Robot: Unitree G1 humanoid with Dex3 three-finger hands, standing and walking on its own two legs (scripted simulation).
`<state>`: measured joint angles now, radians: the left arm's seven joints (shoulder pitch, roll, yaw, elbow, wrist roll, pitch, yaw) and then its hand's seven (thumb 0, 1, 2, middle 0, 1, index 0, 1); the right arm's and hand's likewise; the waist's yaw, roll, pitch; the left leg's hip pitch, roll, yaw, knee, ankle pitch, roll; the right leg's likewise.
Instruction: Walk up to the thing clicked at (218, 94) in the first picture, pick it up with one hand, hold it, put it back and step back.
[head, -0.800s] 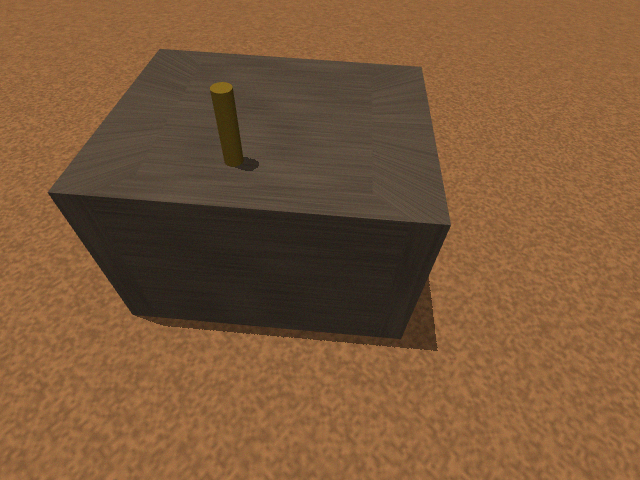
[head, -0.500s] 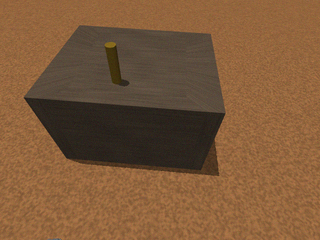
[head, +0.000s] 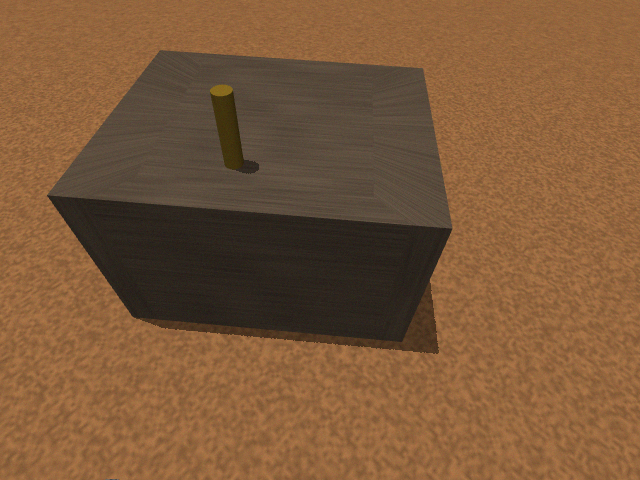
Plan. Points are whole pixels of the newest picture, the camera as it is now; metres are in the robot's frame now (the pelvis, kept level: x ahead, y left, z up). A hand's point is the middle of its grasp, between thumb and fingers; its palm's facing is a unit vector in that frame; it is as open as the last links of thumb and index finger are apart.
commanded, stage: stand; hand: left
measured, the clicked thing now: (228, 129) +0.86 +0.25 -0.08
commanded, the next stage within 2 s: walk up in 0.32 s
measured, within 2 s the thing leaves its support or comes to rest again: neither
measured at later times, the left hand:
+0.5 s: hand out of the picture +0.06 +0.29 -0.15, palm faces +0.03 -0.93 -0.36, open 7.4 cm
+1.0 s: hand (80, 397) +0.24 +0.37 -0.14, palm faces -0.11 -0.92 -0.38, open 7.4 cm
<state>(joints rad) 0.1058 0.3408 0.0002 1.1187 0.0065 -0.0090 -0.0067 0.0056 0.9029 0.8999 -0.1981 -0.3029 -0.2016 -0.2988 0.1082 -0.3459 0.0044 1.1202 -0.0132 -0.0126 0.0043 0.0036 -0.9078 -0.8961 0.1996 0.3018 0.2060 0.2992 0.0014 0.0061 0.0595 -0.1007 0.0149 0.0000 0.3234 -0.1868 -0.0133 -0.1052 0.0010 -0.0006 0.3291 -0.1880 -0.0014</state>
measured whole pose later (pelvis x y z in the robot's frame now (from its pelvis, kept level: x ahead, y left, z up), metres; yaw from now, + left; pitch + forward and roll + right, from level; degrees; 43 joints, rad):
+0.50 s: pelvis +0.02 +0.02 +0.00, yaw +0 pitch -2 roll -1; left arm 0.24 0.36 0.07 1.03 0.04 -0.06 -0.03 0.00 0.90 0.90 -0.20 -0.30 -0.21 -0.30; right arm 0.18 -0.42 -0.07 1.04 -0.05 0.00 0.06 0.01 -0.91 -0.90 0.20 0.30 0.21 0.30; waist 0.03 0.04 0.06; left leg -0.33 0.04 -0.02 0.76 -0.42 0.03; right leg -0.07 0.00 0.01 0.34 -0.23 -0.02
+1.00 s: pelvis +0.17 +0.09 -0.01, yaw -2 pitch -3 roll +1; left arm 0.28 0.42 0.07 0.93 0.02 -0.03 -0.08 0.01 0.90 0.90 -0.20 -0.30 -0.20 -0.30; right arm 0.35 -0.39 -0.07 0.90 -0.03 -0.05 0.06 0.01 -0.90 -0.90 0.20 0.30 0.21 0.30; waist -0.03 0.01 0.07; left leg -0.11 0.02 0.09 0.47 -0.30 0.02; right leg -0.42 -0.05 0.00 0.70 -0.29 -0.01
